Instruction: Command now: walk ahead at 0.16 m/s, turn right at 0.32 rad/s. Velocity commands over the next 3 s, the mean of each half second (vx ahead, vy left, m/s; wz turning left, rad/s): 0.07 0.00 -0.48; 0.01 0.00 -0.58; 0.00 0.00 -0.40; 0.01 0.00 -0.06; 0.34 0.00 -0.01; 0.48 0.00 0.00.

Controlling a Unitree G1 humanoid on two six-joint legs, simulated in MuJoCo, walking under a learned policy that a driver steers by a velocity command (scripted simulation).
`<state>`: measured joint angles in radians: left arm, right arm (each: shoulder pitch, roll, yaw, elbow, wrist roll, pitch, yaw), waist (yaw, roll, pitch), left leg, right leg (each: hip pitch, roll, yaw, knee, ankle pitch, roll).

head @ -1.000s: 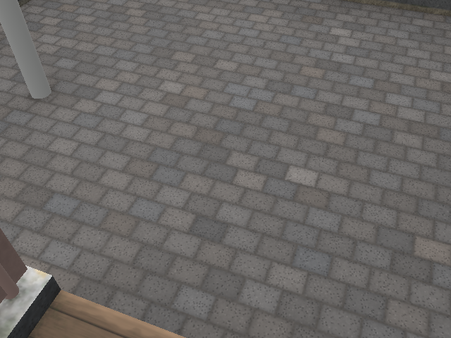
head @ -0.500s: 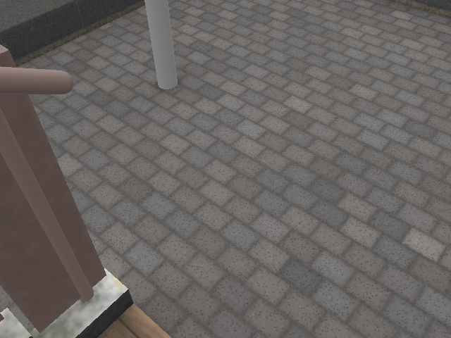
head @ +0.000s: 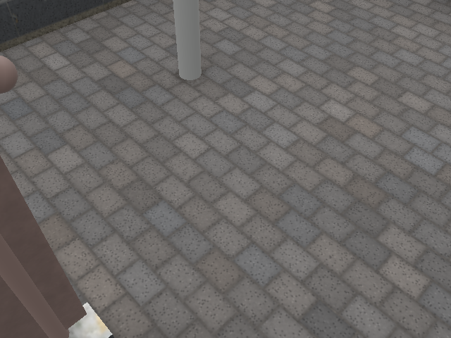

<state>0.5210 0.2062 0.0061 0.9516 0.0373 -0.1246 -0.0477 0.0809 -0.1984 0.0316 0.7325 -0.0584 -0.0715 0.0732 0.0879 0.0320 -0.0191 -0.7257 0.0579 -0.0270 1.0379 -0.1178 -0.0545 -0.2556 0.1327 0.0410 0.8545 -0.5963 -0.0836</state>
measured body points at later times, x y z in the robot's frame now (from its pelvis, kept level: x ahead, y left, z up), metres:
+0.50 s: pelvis +0.11 -0.08 -0.07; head +0.14 -0.10 +0.37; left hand +0.40 +0.08 -0.16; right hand -0.02 -0.30 -0.22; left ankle +0.11 +0.12 -0.69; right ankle +0.15 -0.21 -0.82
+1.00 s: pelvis +0.15 -0.12 -0.13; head +0.15 -0.16 +0.32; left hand +0.37 +0.05 -0.22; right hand +0.31 -0.43 -0.16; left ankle +0.34 -0.06 -0.80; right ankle +0.12 -0.20 -0.86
